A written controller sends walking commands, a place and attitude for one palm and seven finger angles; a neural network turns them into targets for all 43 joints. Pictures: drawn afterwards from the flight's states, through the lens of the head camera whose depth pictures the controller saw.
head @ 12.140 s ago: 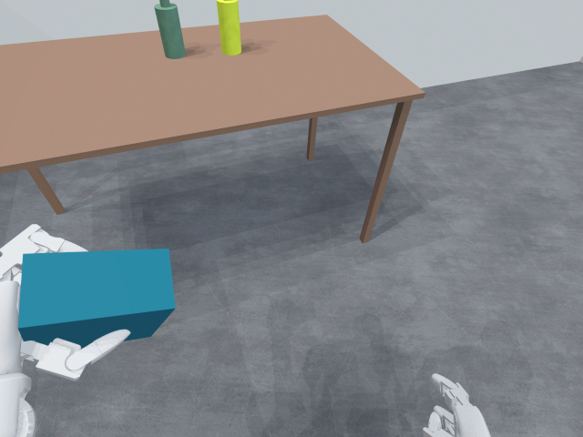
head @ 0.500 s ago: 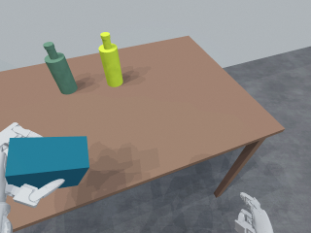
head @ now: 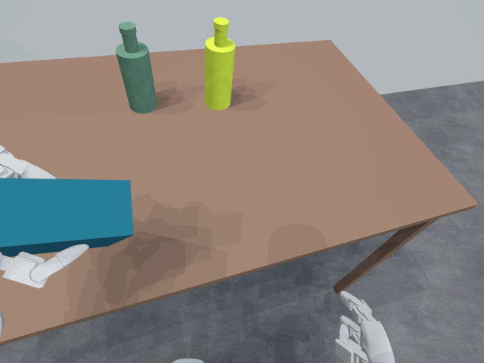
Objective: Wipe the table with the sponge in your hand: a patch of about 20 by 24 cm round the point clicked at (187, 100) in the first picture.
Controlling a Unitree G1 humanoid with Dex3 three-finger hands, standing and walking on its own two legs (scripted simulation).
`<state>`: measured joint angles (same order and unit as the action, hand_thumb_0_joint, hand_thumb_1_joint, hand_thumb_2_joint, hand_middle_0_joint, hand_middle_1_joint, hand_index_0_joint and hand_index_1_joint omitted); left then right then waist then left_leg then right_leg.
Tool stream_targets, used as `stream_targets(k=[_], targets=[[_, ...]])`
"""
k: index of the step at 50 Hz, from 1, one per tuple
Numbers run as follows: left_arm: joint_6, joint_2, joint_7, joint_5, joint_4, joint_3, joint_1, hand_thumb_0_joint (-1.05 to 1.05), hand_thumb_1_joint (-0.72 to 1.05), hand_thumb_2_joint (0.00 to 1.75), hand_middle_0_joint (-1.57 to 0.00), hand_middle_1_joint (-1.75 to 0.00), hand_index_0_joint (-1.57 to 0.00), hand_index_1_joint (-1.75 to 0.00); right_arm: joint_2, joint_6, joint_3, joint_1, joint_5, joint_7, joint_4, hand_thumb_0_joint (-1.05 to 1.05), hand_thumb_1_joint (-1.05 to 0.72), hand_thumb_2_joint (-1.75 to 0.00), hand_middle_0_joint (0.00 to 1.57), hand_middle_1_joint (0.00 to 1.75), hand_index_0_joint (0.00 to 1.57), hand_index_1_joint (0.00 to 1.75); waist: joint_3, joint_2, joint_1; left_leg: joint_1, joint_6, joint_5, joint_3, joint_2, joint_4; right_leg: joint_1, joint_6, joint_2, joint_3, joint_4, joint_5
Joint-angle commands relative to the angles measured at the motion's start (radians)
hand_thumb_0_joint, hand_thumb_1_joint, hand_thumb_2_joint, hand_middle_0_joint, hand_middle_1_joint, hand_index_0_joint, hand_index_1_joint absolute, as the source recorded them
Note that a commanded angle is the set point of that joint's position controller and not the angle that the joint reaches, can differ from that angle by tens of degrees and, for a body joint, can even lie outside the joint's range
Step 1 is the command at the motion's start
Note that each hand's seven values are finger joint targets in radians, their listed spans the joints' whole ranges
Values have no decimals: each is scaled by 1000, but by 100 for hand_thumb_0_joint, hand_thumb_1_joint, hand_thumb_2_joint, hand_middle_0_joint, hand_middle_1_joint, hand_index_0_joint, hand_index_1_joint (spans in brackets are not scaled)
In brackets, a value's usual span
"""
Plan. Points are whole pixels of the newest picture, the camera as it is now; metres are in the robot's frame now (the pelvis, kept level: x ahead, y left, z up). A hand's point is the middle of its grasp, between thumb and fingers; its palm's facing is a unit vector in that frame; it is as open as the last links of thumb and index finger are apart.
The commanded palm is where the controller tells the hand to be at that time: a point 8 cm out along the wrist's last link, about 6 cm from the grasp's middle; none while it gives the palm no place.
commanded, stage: come to a stop and stand still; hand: left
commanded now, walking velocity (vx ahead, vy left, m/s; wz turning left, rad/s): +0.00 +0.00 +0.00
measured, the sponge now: (82, 218) +0.24 +0.24 +0.14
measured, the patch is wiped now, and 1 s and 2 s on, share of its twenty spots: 0.00 0.00 0.00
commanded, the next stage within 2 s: look again from close up in 0.22 s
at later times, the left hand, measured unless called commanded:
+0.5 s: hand (74, 225) +0.22 +0.23 +0.16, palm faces +0.38 -0.83 -0.40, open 10.3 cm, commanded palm +0.16 +0.26 +0.18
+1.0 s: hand (61, 190) +0.25 +0.25 +0.18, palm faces +0.43 -0.76 -0.49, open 10.3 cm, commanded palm +0.17 +0.24 +0.18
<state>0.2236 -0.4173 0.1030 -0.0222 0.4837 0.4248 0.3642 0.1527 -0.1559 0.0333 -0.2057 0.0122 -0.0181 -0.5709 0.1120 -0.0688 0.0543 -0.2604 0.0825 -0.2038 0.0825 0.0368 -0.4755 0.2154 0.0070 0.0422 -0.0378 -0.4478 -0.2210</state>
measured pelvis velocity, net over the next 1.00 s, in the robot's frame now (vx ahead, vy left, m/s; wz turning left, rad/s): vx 0.01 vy -0.04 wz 0.00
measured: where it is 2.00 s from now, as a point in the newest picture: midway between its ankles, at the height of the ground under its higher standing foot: outside the picture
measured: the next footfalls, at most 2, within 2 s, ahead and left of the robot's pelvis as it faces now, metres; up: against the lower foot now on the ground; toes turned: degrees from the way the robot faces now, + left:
none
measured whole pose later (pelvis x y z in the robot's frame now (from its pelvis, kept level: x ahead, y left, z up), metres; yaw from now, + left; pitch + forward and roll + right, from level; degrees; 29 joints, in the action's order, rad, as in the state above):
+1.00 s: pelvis +0.01 -0.04 +0.00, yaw +0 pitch +0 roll -1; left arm 0.24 -0.50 0.06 0.00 0.33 0.44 0.23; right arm 0.19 -0.14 0.00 -0.19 0.01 -0.04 -0.59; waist 0.06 -0.03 0.06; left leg -0.27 0.03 -0.20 0.06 -0.01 -0.46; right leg 0.22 0.02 0.00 -0.01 -0.41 -0.20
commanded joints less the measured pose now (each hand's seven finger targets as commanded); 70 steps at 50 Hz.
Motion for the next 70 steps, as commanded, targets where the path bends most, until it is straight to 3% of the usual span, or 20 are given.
stream_targets(k=[1,5,13,14,18,24,38,44,45,46,47,48,49,53,57,58,59,63,68,70], targets=[[60,-64,5,-2,225,-26,-94,0,10,130,-120,-160,-120,-160,171,-72,-69,63,2,3,138,0,-90,-90,20,30,20,30,-222,181,-36,105,-84,61,-148,-191,160,-43,-23,-9,32,7,82],[50,-84,10,6,196,-6,-83,0,10,130,-120,-160,-120,-160,172,-52,-73,73,4,2,136,0,-90,-90,20,30,20,30,-193,186,-34,86,-120,8,-179,-203,218,-20,-18,-19,42,-16,27],[62,-161,23,-4,239,89,-38,0,10,130,-120,-160,-120,-160,163,-32,-65,109,9,-11,158,0,-90,-90,20,30,20,30,-207,165,-30,61,-107,-27,-132,-161,177,-76,-25,-1,35,63,84],[65,-113,16,-10,228,44,-22,0,10,130,-120,-160,-120,-160,159,-29,-60,97,3,-12,158,0,-90,-90,20,30,20,30,-213,166,-33,57,-99,-26,-131,-154,171,-83,-25,-5,38,72,93],[63,-133,21,-6,247,57,-10,0,10,130,-120,-160,-120,-160,165,-41,-69,101,11,-15,154,0,-90,-90,20,30,20,30,-233,204,-35,90,-102,21,-122,-151,158,-76,-23,-3,31,60,118],[42,-76,14,-15,123,9,10,0,10,130,-120,-160,-120,-160,173,-26,-71,83,7,-22,140,0,-90,-90,20,30,20,30,-189,86,-42,66,-72,-10,-107,-120,117,-43,-23,10,-6,128,144],[32,-150,27,-24,222,67,22,0,10,130,-120,-160,-120,-160,173,-26,-76,121,13,-34,157,0,-90,-90,20,30,20,30,-231,120,-33,112,-63,78,-98,-105,84,-47,-32,26,-47,124,201],[18,-90,12,-37,148,25,61,0,10,130,-120,-160,-120,-160,174,-9,-71,98,9,-35,151,0,-90,-90,20,30,20,30,-225,86,-39,113,-63,105,-98,-117,104,-44,-22,12,-24,123,210],[15,-111,13,-36,161,39,48,0,10,130,-120,-160,-120,-160,174,-9,-77,97,12,-36,159,0,-90,-90,20,30,20,30,-223,82,-40,112,-64,113,-105,-120,107,-49,-24,14,-30,119,220],[126,-917,9,119,408,620,-986,0,10,130,-120,-160,-120,-160,206,-50,-81,-6,-62,-22,138,0,-90,-90,20,30,20,30,-83,-10,-8,-44,-54,128,-70,-147,-25,90,-23,52,-71,165,199],[85,-257,-35,12,-204,194,-380,0,10,130,-120,-160,-120,-160,91,-45,-46,69,-17,-23,75,0,-90,-90,20,30,20,30,-269,-11,-37,109,-57,161,-98,-74,50,42,-71,57,-84,88,179],[68,-200,-15,-26,-37,152,-204,0,10,130,-120,-160,-120,-160,159,-43,-93,94,10,-16,141,0,-90,-90,20,30,20,30,-285,172,1,191,-68,168,-55,-92,80,1,-63,13,-52,48,176],[59,-116,-22,-17,-105,66,-184,0,10,130,-120,-160,-120,-160,167,-53,-96,34,12,-15,142,0,-90,-90,20,30,20,30,-295,179,-15,160,-66,131,-45,-106,59,-19,-66,13,-71,41,162],[62,-11,-31,-35,128,-80,-12,0,10,130,-120,-160,-120,-160,156,-71,-76,115,28,27,157,0,-90,-90,20,30,20,30,-250,188,-11,114,-46,24,-78,-134,117,-29,-28,-2,-33,18,94],[61,-141,-6,-14,172,39,-10,0,10,130,-120,-160,-120,-160,171,-66,-75,98,13,12,161,0,-90,-90,20,30,20,30,-172,-7,-13,9,-61,-79,-89,-116,122,-35,-19,-4,-27,80,41],[61,-221,9,-14,174,129,-15,0,10,130,-120,-160,-120,-160,176,-60,-73,120,14,2,153,0,-90,-90,20,30,20,30,-175,1,-10,18,-63,-92,-82,-113,124,-23,-16,-6,-27,91,22],[70,-178,6,-19,177,105,-25,0,10,130,-120,-160,-120,-160,166,-54,-72,107,10,-7,157,0,-90,-90,20,30,20,30,-173,3,-21,14,-58,-78,-97,-110,120,-29,-22,1,-18,87,37],[86,-230,14,-25,250,156,-91,0,10,130,-120,-160,-120,-160,159,-55,-66,117,10,-27,157,0,-90,-90,20,30,20,30,-221,162,-25,83,-58,56,-99,-120,115,-51,-26,2,-17,40,143],[83,-121,6,-25,276,51,-41,0,10,130,-120,-160,-120,-160,156,-78,-65,101,12,-17,145,0,-90,-90,20,30,20,30,-293,223,-28,189,-69,303,-85,-130,65,-67,-26,-1,14,19,254],[71,-94,0,-21,251,16,-3,0,10,130,-120,-160,-120,-160,166,-71,-73,69,8,-9,137,0,-90,-90,20,30,20,30,-280,176,-32,176,-73,346,-94,-144,65,-70,-20,-6,31,19,251]])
